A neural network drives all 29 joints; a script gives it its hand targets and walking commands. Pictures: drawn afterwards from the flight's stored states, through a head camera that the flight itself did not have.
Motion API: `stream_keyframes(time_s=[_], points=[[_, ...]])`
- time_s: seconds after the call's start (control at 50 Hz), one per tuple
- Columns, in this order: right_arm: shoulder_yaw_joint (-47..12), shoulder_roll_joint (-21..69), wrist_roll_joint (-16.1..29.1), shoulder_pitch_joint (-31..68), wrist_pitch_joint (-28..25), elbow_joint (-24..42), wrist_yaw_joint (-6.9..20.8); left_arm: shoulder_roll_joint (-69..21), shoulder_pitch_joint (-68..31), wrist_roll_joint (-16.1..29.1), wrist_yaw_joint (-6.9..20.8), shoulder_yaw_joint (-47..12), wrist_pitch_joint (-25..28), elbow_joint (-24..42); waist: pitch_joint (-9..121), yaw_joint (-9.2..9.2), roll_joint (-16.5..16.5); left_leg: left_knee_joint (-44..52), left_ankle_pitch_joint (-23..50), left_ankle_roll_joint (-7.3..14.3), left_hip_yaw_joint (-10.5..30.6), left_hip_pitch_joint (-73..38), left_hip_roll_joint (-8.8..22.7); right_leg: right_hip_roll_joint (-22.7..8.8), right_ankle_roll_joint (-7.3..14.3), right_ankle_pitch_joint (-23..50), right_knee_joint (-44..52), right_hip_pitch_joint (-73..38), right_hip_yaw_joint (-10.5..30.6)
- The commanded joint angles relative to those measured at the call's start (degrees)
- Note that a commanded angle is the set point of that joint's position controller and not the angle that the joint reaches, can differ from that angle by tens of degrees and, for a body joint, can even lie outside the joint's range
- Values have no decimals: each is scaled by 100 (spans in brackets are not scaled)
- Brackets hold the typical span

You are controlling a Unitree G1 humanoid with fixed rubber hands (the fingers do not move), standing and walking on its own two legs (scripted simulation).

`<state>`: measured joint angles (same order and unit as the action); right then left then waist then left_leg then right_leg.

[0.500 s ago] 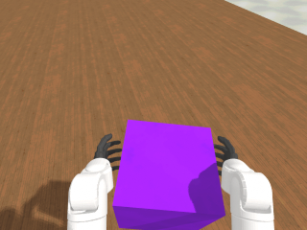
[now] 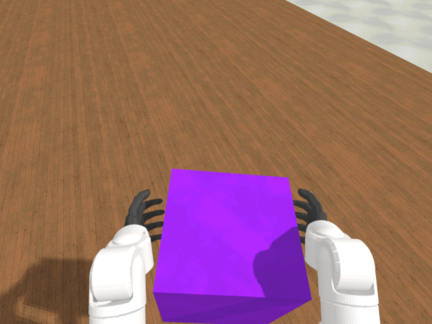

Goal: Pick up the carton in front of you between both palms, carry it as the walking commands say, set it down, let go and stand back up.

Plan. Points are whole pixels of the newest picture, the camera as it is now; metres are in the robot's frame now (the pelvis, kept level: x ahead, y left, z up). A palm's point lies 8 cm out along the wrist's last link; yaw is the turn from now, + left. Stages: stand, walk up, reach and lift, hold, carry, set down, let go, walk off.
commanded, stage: carry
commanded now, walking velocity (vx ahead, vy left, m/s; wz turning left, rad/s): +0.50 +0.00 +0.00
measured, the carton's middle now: (222, 253) +0.27 +0.01 -0.01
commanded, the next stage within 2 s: none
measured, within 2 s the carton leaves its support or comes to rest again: neither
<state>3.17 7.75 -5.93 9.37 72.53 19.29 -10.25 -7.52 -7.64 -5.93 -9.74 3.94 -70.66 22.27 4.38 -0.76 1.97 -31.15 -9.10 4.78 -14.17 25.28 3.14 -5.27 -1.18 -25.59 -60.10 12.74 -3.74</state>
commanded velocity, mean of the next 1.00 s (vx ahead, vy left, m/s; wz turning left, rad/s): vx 0.50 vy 0.00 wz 0.00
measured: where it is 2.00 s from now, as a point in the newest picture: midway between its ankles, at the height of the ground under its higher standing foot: (213, 158)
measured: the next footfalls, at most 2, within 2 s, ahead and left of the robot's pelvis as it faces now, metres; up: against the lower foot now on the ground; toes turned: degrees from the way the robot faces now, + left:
right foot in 0.42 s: +0.48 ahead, -0.12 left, +0.00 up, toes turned -10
left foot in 0.94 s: +0.83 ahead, +0.11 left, +0.00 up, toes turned +13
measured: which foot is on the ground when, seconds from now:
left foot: down 0.00-0.44, up 0.46-0.92, down 0.94-1.00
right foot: up 0.00-0.40, down 0.42-0.96, up 0.98-1.00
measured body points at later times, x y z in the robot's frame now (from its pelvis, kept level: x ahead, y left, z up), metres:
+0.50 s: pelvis +0.34 -0.04 +0.00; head +0.35 -0.05 +0.45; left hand +0.61 +0.12 +0.09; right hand +0.63 -0.17 +0.08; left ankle +0.14 +0.08 -0.65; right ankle +0.44 -0.11 -0.73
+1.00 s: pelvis +0.69 +0.01 -0.01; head +0.68 +0.02 +0.44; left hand +0.96 +0.17 +0.08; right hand +0.96 -0.13 +0.08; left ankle +0.79 +0.10 -0.73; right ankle +0.47 -0.11 -0.68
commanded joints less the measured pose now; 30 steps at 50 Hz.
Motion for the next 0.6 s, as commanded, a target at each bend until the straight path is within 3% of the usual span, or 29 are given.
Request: stream_keyframes(time_s=[0.0,0.02,0.04,0.1,0.2,0.3,0.34,0.38,0.4,0.42,0.44,0.46,0.5,0.52,0.54,0.58], points=[[-3671,5742,2361,2446,-325,868,1575,-5972,-2466,2360,1423,-4053,93,457,1828,-26,-517,1609,1240,368,2560,-3217,1774,-216,195,488,-1084,2419,409],[-3718,5875,2387,2527,-396,927,1589,-6137,-2438,2363,1427,-4056,168,434,1810,5,-602,1785,951,193,2147,-2912,1653,-310,181,764,-667,2200,378],[-3725,5930,2401,2504,-452,961,1603,-6229,-2387,2354,1417,-4085,236,419,1824,4,-739,1900,776,156,1878,-2813,1551,-256,151,949,-439,2082,225],[-3757,5842,2397,2211,-537,998,1648,-6245,-1989,2200,1350,-4112,380,384,1616,-4,-922,2179,547,235,1447,-2858,1411,-210,18,1320,438,2301,-49],[-3776,5356,2373,2026,-470,1248,1624,-5861,-1880,2153,1252,-4108,325,671,1056,-5,-951,2266,1211,249,918,-3112,1167,-121,-74,2064,1930,2652,-422],[-3672,4811,2263,1966,-233,1231,1509,-5299,-1902,2209,1229,-4005,46,763,465,-33,-1014,2176,1908,117,565,-3203,1101,60,152,2649,3005,2272,-715],[-3648,4696,2231,2019,-142,1220,1472,-5155,-1980,2235,1244,-3919,-55,738,433,-34,-1091,1823,2586,-4,398,-3211,1103,151,276,2562,3202,1673,-873],[-3650,4626,2238,2154,-67,1245,1446,-5077,-1914,2249,1262,-3800,-115,596,821,123,-995,525,3384,-234,-25,-2867,876,568,287,2150,3476,176,-1286],[-3661,4586,2251,2204,-39,1239,1433,-5049,-1927,2240,1274,-3739,-137,549,1238,222,-642,-628,2773,-355,-22,-2142,661,421,268,1699,3453,-1040,-1051],[-3738,4639,2271,2307,6,1265,1420,-4970,-1999,2185,1291,-3676,-149,462,1875,255,613,-2455,1254,-600,171,-460,230,-1160,828,678,3748,-2543,1357],[-3773,4688,2308,2354,31,1312,1434,-5106,-1906,2198,1324,-3669,-115,292,2140,219,1774,-3802,-1608,-695,616,748,-483,-1977,1409,982,4788,-3131,3431],[-3862,4889,2338,2443,-11,1256,1459,-5311,-1993,2280,1365,-3698,-84,420,1955,200,1235,-4544,-1738,-502,1300,1095,-160,-1970,1405,1990,4731,-2867,2908],[-3906,5419,2393,2615,-135,1168,1521,-5832,-2153,2321,1426,-3787,38,418,1837,145,219,-4258,-1115,-277,1488,1074,362,-1617,1058,2958,4468,-2110,1675],[-3941,5606,2404,2632,-206,1140,1533,-5983,-2274,2343,1446,-3814,103,467,1766,123,107,-3804,-844,-291,1500,948,508,-1468,870,2854,4593,-1818,1286],[-3970,5735,2394,2618,-274,1130,1532,-6091,-2329,2378,1460,-3830,163,510,1794,128,249,-3576,-645,-332,1385,802,493,-1371,768,2672,4714,-1673,985],[-3991,5850,2324,2420,-390,1066,1494,-6116,-2247,2385,1493,-3827,237,550,1758,138,425,-3078,-407,-418,1199,823,447,-1241,755,2308,4918,-1588,623]])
